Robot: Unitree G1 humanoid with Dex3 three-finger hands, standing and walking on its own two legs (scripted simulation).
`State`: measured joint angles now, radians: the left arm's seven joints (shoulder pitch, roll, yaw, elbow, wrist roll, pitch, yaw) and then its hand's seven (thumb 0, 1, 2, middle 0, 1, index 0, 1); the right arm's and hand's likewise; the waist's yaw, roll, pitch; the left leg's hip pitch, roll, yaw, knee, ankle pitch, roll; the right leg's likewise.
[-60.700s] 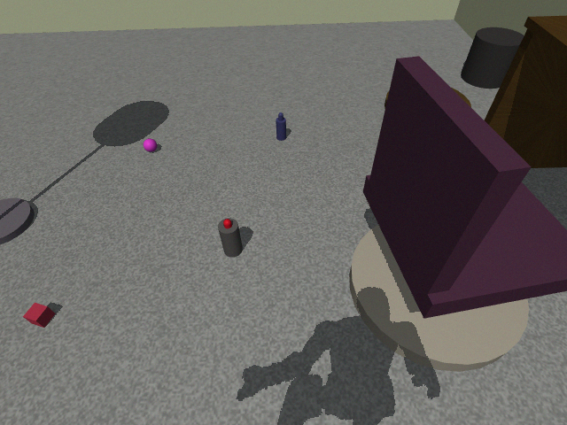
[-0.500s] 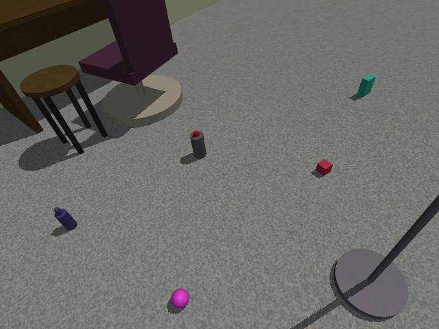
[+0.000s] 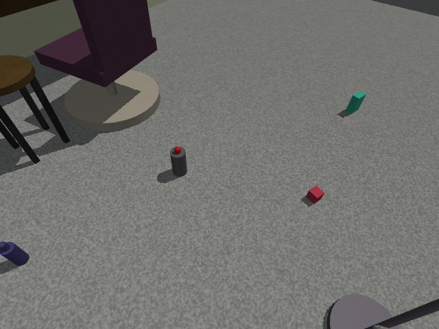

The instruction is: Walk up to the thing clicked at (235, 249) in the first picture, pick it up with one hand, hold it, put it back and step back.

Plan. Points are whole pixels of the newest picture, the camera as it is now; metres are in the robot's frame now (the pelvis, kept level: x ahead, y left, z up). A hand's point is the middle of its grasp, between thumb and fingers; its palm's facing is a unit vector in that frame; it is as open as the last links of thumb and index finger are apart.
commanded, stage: walk up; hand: left
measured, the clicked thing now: (178, 160) +1.07 +0.21 -0.67
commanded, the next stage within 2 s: none
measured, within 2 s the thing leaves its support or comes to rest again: neither
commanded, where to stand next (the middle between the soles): +0.71 +0.00 m, yaw +0 degrees
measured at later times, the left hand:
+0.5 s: hand (105, 270) +0.28 +0.26 -0.13, palm faces -0.01 -0.92 -0.40, open 7.4 cm
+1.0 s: hand (124, 178) +0.53 +0.28 -0.13, palm faces -0.10 -0.92 -0.39, open 7.4 cm
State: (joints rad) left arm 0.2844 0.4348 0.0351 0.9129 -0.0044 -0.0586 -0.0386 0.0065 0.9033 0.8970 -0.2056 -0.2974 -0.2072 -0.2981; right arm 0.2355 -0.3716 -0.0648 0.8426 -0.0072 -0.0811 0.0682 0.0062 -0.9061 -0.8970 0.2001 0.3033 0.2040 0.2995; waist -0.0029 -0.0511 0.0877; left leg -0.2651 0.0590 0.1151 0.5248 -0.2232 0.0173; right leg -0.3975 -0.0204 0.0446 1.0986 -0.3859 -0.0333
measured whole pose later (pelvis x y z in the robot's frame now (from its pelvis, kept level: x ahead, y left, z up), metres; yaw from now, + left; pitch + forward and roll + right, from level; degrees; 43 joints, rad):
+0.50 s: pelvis +0.23 -0.02 +0.00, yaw +0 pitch -2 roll -1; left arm 0.31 0.40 0.04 0.86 0.02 -0.09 -0.05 0.00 0.90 0.90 -0.21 -0.30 -0.21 -0.30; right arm 0.27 -0.42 -0.06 0.86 -0.01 -0.04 0.08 0.01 -0.91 -0.90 0.20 0.30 0.20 0.30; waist 0.04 0.06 0.07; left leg -0.48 0.08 0.01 0.82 -0.33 0.01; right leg -0.21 -0.04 -0.09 0.52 -0.29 -0.01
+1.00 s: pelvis +0.44 +0.00 -0.01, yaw -1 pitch -2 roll +1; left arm 0.24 0.42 0.05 0.89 0.02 -0.06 -0.07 0.00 0.90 0.90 -0.21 -0.30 -0.21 -0.30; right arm 0.38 -0.43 -0.05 0.85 -0.01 -0.06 0.06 0.01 -0.90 -0.90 0.20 0.30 0.21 0.30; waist -0.04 0.00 0.07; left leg -0.13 0.05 0.11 0.57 -0.40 -0.01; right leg -0.40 -0.07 -0.04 0.58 -0.19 -0.03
